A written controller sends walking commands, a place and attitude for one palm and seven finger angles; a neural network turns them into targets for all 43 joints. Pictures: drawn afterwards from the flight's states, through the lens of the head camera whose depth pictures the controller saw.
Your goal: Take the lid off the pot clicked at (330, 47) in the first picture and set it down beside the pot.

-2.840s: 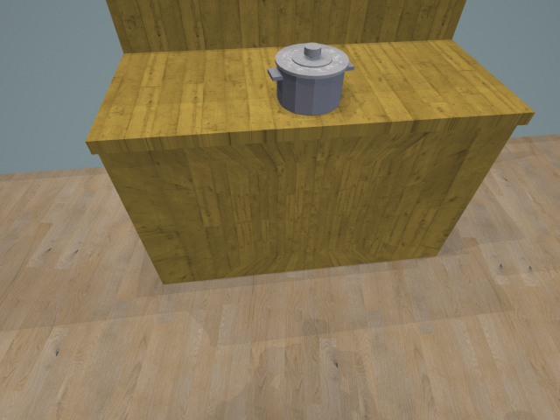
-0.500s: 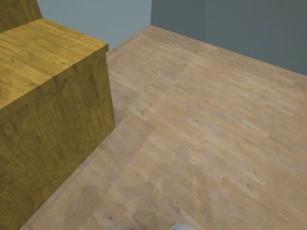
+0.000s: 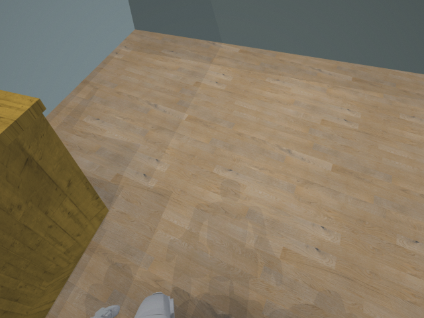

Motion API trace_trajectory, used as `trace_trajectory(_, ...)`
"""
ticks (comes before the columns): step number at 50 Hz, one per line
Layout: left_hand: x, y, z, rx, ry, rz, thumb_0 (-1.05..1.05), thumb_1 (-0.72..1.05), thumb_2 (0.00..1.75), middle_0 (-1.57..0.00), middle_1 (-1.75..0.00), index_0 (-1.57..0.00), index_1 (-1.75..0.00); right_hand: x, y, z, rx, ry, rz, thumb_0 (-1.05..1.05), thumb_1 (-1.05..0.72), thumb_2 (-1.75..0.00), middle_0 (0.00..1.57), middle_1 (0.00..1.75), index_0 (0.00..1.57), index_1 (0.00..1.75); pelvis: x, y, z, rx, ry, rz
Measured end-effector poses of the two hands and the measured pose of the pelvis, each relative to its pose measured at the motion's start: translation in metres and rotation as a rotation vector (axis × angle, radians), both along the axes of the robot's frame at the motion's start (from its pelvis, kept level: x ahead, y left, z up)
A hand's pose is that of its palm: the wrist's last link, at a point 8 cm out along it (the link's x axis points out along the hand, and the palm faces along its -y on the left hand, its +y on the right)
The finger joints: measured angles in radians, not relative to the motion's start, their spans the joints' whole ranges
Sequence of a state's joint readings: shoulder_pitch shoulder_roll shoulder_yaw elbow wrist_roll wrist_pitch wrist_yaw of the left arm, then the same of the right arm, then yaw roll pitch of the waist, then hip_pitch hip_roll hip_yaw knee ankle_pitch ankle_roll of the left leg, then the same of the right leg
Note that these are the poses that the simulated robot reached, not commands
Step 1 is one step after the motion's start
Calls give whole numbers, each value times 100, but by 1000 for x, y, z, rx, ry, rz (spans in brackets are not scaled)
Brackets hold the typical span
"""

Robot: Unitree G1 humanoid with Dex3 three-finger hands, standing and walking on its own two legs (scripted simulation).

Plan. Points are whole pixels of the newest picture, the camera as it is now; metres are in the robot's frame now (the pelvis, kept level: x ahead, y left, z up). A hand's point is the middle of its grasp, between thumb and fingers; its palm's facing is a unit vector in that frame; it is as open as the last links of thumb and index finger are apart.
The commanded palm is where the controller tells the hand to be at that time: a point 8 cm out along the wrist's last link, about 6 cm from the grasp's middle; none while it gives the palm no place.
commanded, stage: turn to face it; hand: left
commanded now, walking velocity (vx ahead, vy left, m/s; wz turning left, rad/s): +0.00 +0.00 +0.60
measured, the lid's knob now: out of the picture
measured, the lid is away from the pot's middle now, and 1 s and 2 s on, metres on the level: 0.00 0.00 0.00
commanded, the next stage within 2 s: take the last steps up to it in 1.98 s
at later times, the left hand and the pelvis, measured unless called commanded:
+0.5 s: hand out of the picture +0.08 +0.23 -0.17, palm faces +0.32 -0.92 -0.23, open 7.3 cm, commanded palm none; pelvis +0.09 +0.02 +0.00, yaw +15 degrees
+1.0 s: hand out of the picture +0.04 +0.15 -0.15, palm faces +0.58 -0.77 -0.26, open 7.3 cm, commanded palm none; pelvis +0.10 -0.05 +0.01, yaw +35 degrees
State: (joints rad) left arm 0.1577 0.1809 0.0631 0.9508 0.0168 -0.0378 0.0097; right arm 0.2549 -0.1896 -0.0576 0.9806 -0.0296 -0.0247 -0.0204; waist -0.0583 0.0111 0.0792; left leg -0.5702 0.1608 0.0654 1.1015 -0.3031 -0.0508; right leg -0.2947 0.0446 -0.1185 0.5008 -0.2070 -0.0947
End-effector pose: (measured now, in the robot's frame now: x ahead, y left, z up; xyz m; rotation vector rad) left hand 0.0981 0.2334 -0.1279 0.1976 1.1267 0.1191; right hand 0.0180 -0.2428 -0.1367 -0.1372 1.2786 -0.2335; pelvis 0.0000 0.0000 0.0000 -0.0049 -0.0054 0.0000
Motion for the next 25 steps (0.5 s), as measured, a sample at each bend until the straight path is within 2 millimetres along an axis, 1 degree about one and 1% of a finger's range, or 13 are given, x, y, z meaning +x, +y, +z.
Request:
trace_trajectory(2, -1, 5, 1, 3, 16, 25, -1, 94, 90, -21, -30, -21, -30, 35, 2, 6, -2, -51, 26, 0, -91, -90, 19, 30, 20, 30, 14, 1, 3, -5, -3, 9)
trace_trajectory(5, -5, 11, -2, -6, 40, 73, -1, 94, 90, -21, -30, -21, -30, 80, 11, 11, 3, -94, 74, 0, -91, -90, 19, 30, 20, 30, 35, 4, 4, -15, -13, 36)
trace_trajectory(9, -15, 19, -15, -34, 74, 165, 0, 93, 90, -21, -30, -21, -30, 130, 32, 13, 8, -110, 161, 0, -91, -90, 19, 30, 20, 30, 62, 13, 0, -28, -32, 87)
trace_trajectory(12, -25, 26, -32, -56, 115, 234, 0, 92, 90, -21, -30, -20, -30, 162, 47, 7, 1, -126, 223, 0, -91, -90, 20, 30, 20, 30, 79, 24, -11, -31, -37, 126)
trace_trajectory(15, -34, 31, -37, -57, 165, 271, 0, 92, 90, -20, -29, -20, -30, 180, 58, 7, -1, -133, 263, 0, -91, -90, 20, 30, 20, 30, 84, 29, -13, -15, -34, 150)
trace_trajectory(19, -37, 38, -28, -50, 171, 315, 0, 92, 90, -20, -29, -20, -30, 190, 64, 11, 1, -112, 297, 0, -90, -90, 20, 30, 20, 30, 88, 31, -6, -9, -21, 189)
trace_trajectory(22, -36, 41, -19, -35, 157, 347, 0, 91, 90, -20, -29, -20, -30, 196, 61, 14, 0, -98, 314, 0, -91, -90, 20, 30, 21, 30, 91, 29, -1, -12, -10, 218)
trace_trajectory(25, -36, 42, -11, -14, 141, 374, 0, 91, 90, -20, -29, -20, -30, 202, 53, 16, -1, -87, 331, 0, -91, -90, 20, 30, 21, 30, 94, 24, 2, -20, -3, 253)
